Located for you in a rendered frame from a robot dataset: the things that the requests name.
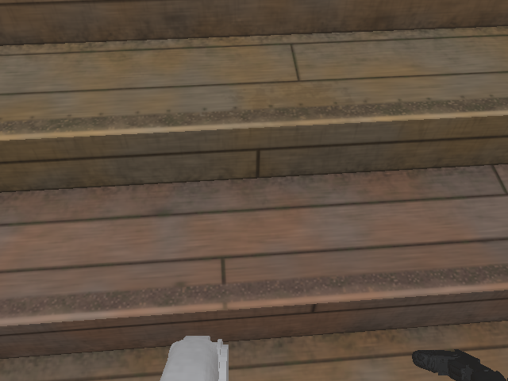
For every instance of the left robot thigh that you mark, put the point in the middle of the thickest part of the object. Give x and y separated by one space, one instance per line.
197 358

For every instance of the right robot hand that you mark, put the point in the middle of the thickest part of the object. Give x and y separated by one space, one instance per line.
458 365

